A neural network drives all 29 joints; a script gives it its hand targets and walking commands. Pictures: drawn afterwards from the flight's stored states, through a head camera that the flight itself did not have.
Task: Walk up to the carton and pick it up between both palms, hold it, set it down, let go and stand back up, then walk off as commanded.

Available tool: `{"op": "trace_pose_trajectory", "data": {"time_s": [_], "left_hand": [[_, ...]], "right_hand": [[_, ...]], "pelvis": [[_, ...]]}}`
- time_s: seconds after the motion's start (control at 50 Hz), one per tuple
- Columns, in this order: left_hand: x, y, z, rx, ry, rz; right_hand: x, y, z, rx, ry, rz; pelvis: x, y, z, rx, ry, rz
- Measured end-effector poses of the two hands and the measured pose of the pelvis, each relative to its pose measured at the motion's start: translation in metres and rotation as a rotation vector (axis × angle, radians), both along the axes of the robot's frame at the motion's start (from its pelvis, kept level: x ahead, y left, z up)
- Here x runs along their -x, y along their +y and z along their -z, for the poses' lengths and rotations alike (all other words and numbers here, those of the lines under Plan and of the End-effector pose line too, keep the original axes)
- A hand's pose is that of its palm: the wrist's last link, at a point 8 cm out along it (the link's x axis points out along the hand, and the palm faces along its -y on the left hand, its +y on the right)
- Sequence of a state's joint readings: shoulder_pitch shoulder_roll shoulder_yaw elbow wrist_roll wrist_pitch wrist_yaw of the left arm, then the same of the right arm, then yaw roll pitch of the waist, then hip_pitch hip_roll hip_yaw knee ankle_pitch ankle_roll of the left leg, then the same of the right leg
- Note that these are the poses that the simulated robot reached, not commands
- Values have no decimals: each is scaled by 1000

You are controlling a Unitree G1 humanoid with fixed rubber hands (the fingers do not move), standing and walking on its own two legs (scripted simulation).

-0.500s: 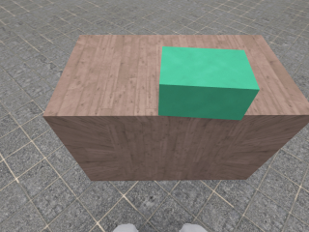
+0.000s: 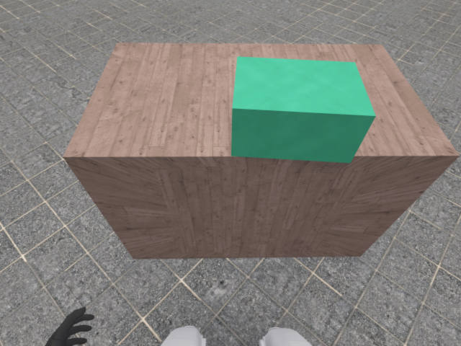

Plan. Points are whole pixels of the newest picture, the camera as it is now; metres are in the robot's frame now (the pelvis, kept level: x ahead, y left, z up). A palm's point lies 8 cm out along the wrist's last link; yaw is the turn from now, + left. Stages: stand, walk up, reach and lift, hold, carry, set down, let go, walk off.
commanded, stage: walk up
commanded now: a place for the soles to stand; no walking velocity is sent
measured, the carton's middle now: (293, 109) +0.64 -0.13 +0.01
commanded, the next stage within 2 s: none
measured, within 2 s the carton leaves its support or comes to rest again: neither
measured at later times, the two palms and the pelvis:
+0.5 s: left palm out of the picture +0.12 +0.32 -0.08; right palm out of the picture +0.08 -0.31 -0.08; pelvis +0.00 +0.01 +0.01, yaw +0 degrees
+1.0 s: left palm (63, 334) +0.14 +0.30 -0.08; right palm out of the picture +0.09 -0.35 -0.07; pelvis +0.02 -0.03 +0.00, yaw -1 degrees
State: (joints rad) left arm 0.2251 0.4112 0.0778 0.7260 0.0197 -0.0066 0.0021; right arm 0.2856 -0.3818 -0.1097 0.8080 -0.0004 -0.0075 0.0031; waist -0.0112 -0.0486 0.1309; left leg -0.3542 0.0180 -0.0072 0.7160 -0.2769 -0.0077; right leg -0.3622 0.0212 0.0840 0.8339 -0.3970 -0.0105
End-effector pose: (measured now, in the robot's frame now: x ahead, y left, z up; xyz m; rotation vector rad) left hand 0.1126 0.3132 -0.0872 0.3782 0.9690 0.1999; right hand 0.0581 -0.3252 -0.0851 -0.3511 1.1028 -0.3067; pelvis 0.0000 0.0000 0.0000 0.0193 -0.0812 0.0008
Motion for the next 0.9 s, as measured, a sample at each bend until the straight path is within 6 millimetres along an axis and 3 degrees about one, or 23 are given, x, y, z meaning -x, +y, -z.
{"op": "trace_pose_trajectory", "data": {"time_s": [0.08,0.14,0.24,0.3,0.48,0.82,0.9], "left_hand": [[20,-7,-1,-16,54,-6],[25,-8,-9,-27,76,-10],[15,5,-14,-46,78,-7],[6,9,-15,-36,52,-12],[-8,4,-6,10,2,-5],[-11,7,-9,9,-14,2],[-16,6,-9,-7,12,64]], "right_hand": [[-8,-4,5,-21,-13,-6],[-7,0,8,-44,6,-7],[-6,14,19,-68,35,-12],[-10,18,15,-60,24,-19],[-19,12,-4,-10,-19,-22],[-23,14,-6,-10,-41,-24],[-26,3,-11,8,-73,-31]], "pelvis": [[2,-7,-1,-5,6,2],[1,-7,-6,-4,24,1],[-1,4,-5,13,58,2],[-2,8,-6,14,61,-1],[-5,9,-7,15,65,-1],[-5,11,-7,18,66,-1],[-8,1,-6,11,68,3]]}}
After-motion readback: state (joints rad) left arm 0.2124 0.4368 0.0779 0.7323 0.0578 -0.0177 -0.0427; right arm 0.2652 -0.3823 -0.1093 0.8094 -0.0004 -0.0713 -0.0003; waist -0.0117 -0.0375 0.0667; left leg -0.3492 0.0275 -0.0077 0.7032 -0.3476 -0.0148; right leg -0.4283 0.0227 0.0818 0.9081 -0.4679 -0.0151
